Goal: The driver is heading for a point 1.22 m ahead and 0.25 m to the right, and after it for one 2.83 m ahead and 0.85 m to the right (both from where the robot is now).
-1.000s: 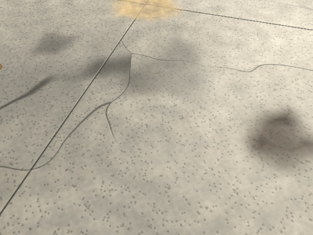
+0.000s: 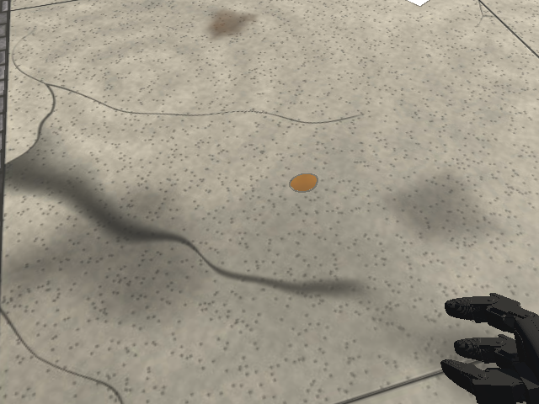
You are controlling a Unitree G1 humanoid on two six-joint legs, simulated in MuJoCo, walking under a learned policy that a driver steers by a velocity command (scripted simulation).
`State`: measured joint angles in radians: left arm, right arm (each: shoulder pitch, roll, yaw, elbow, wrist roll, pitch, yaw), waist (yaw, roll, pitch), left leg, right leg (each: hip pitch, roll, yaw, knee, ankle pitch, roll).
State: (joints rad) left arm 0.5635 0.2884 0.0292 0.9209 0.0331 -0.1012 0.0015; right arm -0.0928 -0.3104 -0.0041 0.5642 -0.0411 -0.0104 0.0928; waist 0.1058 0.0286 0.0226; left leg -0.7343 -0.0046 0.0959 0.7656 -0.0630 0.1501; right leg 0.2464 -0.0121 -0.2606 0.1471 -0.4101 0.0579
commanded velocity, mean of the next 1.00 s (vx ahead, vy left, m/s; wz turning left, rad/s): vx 1.00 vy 0.00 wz -0.21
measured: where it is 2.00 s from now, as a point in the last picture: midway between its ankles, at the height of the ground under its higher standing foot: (444, 66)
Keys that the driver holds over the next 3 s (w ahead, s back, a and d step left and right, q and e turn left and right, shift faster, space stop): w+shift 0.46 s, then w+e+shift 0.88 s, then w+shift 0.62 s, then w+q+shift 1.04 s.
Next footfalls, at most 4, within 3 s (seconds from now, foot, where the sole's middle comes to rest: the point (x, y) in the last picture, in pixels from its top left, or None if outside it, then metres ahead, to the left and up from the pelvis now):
0.06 left None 0.24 0.05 -0.75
0.48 right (352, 306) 0.72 -0.10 -0.75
0.90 left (279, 191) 1.09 0.13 -0.75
1.34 right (382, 127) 1.41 -0.20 -0.75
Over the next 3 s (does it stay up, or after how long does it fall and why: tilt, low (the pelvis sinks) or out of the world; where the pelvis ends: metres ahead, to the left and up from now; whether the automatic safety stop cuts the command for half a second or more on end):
stays up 2.58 -0.89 0.02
